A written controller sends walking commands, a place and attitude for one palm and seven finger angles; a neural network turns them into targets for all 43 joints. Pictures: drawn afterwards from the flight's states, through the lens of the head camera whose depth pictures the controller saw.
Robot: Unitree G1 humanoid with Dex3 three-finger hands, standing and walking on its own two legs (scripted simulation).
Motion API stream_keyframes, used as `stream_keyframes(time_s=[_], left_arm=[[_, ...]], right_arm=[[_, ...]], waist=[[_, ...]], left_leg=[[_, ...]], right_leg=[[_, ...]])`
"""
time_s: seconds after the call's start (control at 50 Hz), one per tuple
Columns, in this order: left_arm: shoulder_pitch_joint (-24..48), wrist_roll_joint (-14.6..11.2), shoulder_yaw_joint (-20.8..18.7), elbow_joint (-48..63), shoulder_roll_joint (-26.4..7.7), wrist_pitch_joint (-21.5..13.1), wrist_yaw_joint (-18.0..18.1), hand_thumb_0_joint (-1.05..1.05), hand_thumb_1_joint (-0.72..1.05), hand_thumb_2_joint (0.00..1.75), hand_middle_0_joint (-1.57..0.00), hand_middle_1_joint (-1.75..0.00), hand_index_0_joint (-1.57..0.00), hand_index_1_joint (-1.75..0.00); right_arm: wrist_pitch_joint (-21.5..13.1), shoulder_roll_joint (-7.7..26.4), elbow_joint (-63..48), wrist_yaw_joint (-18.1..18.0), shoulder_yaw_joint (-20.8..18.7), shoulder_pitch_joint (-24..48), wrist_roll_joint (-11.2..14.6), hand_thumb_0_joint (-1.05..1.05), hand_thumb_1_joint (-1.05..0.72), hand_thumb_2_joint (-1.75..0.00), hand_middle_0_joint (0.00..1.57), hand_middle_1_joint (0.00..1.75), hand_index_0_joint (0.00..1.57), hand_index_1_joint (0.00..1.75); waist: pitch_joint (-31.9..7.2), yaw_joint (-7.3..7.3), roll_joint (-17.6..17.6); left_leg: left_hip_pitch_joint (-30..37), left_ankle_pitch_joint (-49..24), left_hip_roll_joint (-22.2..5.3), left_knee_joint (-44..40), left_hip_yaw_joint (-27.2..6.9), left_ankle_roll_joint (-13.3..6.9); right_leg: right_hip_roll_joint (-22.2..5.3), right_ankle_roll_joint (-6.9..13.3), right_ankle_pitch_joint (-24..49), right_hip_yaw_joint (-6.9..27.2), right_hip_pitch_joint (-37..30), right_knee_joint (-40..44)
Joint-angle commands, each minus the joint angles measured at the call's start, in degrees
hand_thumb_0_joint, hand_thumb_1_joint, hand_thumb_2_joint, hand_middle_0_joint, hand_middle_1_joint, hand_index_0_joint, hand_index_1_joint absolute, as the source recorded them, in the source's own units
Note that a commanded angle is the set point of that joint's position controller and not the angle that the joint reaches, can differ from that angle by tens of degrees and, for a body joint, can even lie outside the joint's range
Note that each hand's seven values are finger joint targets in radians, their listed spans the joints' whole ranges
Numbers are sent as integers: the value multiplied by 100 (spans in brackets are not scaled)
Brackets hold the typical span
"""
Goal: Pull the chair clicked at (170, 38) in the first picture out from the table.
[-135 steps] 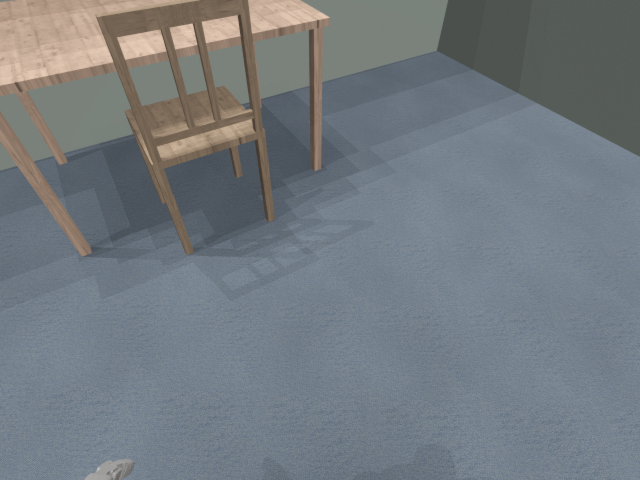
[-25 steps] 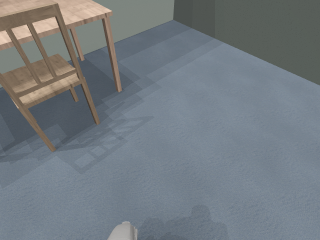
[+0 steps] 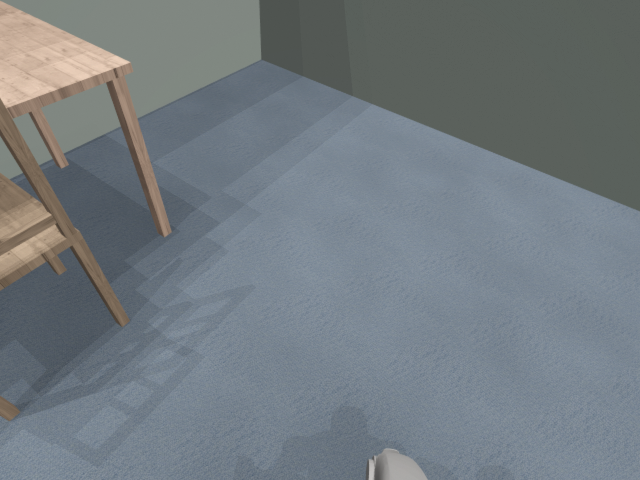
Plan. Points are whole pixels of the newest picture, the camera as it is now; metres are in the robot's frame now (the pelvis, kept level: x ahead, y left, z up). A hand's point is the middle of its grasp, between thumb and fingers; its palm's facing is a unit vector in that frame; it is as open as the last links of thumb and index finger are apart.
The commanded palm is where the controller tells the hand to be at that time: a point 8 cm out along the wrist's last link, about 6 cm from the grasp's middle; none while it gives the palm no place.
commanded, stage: walk to a spot facing it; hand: left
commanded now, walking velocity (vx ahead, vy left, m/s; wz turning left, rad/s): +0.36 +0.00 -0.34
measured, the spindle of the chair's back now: out of the picture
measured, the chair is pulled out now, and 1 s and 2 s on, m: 0.00 0.00 0.00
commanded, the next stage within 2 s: turn to face it in 0.84 s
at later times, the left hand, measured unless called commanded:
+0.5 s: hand (241, 388) +0.29 +0.13 -0.17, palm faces -0.09 -0.97 -0.24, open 7.2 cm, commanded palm none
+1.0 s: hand (264, 278) +0.52 +0.13 -0.18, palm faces -0.19 -0.96 -0.18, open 7.4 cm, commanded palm none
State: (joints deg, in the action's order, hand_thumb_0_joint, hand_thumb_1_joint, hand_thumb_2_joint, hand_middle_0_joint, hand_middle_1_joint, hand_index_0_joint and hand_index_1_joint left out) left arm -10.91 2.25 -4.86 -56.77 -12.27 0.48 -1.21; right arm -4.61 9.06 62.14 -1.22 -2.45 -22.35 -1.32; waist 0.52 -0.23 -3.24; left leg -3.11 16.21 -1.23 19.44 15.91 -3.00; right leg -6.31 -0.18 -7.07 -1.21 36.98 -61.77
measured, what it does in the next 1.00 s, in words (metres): walks ahead: right foot, then left foot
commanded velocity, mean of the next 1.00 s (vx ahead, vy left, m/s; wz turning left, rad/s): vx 0.30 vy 0.00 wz -0.17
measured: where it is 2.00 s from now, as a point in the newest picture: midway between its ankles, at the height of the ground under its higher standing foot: (343, 383)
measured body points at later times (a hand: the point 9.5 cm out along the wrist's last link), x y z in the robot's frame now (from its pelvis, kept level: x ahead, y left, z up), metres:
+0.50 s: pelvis +0.23 -0.06 -0.01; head +0.24 -0.06 +0.44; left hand +0.30 +0.19 -0.15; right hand +0.22 -0.28 -0.16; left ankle +0.29 +0.10 -0.68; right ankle +0.21 -0.12 -0.74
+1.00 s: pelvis +0.44 -0.04 +0.00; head +0.47 -0.04 +0.45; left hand +0.53 +0.18 -0.16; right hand +0.39 -0.27 -0.15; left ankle +0.43 +0.08 -0.74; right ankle +0.46 -0.19 -0.69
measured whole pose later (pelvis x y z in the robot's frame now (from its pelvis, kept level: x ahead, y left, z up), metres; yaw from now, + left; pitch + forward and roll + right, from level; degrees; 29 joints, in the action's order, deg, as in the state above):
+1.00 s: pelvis +0.44 -0.04 +0.00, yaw -15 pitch +0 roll +1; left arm -13.3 1.8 -4.6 -59.2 -10.5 0.7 -0.9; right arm -3.5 9.1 60.7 -1.1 -2.7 -16.5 -1.8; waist 3.6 0.2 -1.7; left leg -6.2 15.6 -6.3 23.4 17.3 0.8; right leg -7.1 -0.8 -14.6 -4.9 31.4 -54.5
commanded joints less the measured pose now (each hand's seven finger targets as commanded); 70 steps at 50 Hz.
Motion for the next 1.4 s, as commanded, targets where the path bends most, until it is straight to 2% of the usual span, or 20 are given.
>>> stream_keyframes(time_s=[0.0,0.12,0.2,0.24,0.3,0.38,0.6,0.66,0.68,0.7,0.72,0.78,0.86,0.98,1.06,1.1,1.12,1.18,1.28,1.38], left_arm=[[424,-13,104,397,107,-21,-87,0,90,90,-20,-30,-20,-30],[920,-49,149,535,149,-128,-66,0,90,90,-20,-30,-20,-30],[-1188,8,-28,-99,-337,-291,13,0,90,90,-20,-30,-20,-30],[-2128,-133,-233,-362,-1284,-353,126,0,90,90,-20,-30,-20,-30],[-996,-178,-81,-129,-756,-365,209,0,90,90,-20,-30,-20,-30],[-553,-65,50,-114,-184,-491,240,0,90,90,-20,-30,-20,-30],[-1233,-77,49,-404,-554,-491,154,0,90,90,-20,-30,-20,-30],[-1157,-130,53,-435,-565,-472,156,0,90,90,-20,-30,-20,-30],[-1200,-148,78,-354,-355,-470,139,0,90,90,-20,-30,-20,-30],[-1212,-207,157,-212,-62,-486,91,0,90,90,-20,-30,-20,-30],[-868,-149,135,-90,-229,-486,127,0,90,90,-20,-30,-20,-30],[-539,-103,78,-195,-127,-370,51,0,90,90,-20,-30,-20,-30],[-804,-67,44,-155,185,-68,7,0,90,90,-20,-30,-20,-30],[-270,-62,107,80,299,-105,22,0,90,90,-20,-30,-20,-30],[-974,-31,100,-204,-49,-300,109,0,90,90,-20,-30,-20,-30],[-1663,-22,-106,-357,-1089,-408,212,0,90,90,-20,-30,-20,-30],[-1613,-97,-83,-269,-1193,-371,221,0,90,90,-20,-30,-20,-30],[-613,-101,-31,19,-739,-257,345,0,90,90,-20,-30,-20,-30],[89,-46,2,310,-638,-162,383,0,90,90,-20,-30,-20,-30],[158,-28,-99,482,-767,-37,360,0,90,90,-20,-30,-20,-30]], right_arm=[[-137,545,-75,-42,-67,-646,2,0,-90,-90,20,30,20,30],[-33,645,159,-48,-55,-1076,-53,0,-90,-90,20,30,20,30],[9,818,58,-18,-86,-622,33,0,-90,-90,20,30,20,30],[-29,349,-221,27,-13,-642,145,0,-90,-90,20,30,20,30],[68,241,-332,60,-75,104,80,0,-90,-90,20,30,20,30],[296,-40,-145,88,-79,-337,-27,0,-90,-90,20,30,20,30],[144,268,-779,293,-78,1434,-15,0,-90,-90,20,30,20,30],[61,566,-454,196,-133,521,-51,0,-90,-90,20,30,20,30],[14,1034,-228,138,-262,-346,-98,0,-90,-90,20,30,20,30],[15,1637,-101,96,-396,-993,-132,0,-90,-90,20,30,20,30],[74,1558,-75,59,-336,-1024,-73,0,-90,-90,20,30,20,30],[-3,759,-300,12,-132,91,-43,0,-90,-90,20,30,20,30],[-42,652,-362,-34,-109,387,-13,0,-90,-90,20,30,20,30],[58,669,-211,-3,-145,242,-38,0,-90,-90,20,30,20,30],[155,654,-89,23,-130,176,29,0,-90,-90,20,30,20,30],[200,136,-278,74,-44,-37,108,0,-90,-90,20,30,20,30],[324,325,-364,14,-83,-25,139,0,-90,-90,20,30,20,30],[456,364,-402,42,-115,462,113,0,-90,-90,20,30,20,30],[646,176,-445,172,-134,312,60,0,-90,-90,20,30,20,30],[640,306,-810,234,-203,624,37,0,-90,-90,20,30,20,30]], waist=[[779,-147,803],[713,-316,982],[-521,709,872],[-1586,773,-666],[-167,348,211],[312,-230,142],[652,214,-157],[130,-281,272],[-420,-595,1156],[-826,-708,2381],[-693,-734,1810],[324,-298,916],[302,70,1092],[484,-46,1152],[-303,309,741],[-1213,496,-1386],[-1333,493,-1077],[-445,307,-952],[-107,-98,-596],[72,-46,-601]], left_leg=[[271,-2240,-1606,-947,-747,-330],[797,-4092,-1762,-296,-295,-341],[-74,-4876,-1493,2544,111,39],[-2947,1601,-139,5876,-424,448],[-3180,551,-833,5909,-1430,304],[-2362,211,-933,4603,-1315,425],[-2386,-311,-605,1772,-791,407],[-615,-562,-293,920,-530,274],[727,-730,-1073,618,-1585,-18],[1687,-1229,-2611,47,-3424,-655],[1441,-1221,-2876,-264,-3601,-858],[-92,-1332,-2379,-528,-2179,-439],[-648,-1562,-1996,-686,-883,-263],[-667,-2324,-1675,-376,-421,-326],[-649,-2318,-1255,1096,-540,34],[-2332,1701,-303,3446,-465,470],[-2248,2254,-365,4172,-1140,472],[-2811,1540,-642,5132,-1433,547],[-2172,899,-577,3880,-1122,608],[-1927,576,-469,2541,-818,554]], right_leg=[[-50,-24,174,-325,519,1078],[366,318,-495,-805,-285,2332],[655,725,-121,-833,-3381,3116],[-1817,1882,1068,3168,-5653,4021],[-1438,1493,305,1980,-3443,4584],[-861,1074,-55,727,-1836,5025],[-813,942,158,612,-2898,4764],[-416,673,1598,115,-2676,3243],[17,397,1009,-187,-1851,1809],[662,153,-2016,-642,-507,-18],[514,234,-2580,-92,-172,-861],[-85,150,-1490,123,-97,-1066],[-131,-20,-987,-81,-468,-415],[19,-97,-462,-586,-1081,1939],[221,-134,664,-785,-2838,3468],[-1938,584,4073,1115,-4688,3498],[-2240,972,4128,1040,-4304,3757],[-1975,924,2862,511,-3380,4013],[-1613,563,997,-665,-2305,4278],[-1658,495,78,-877,-2237,3873]])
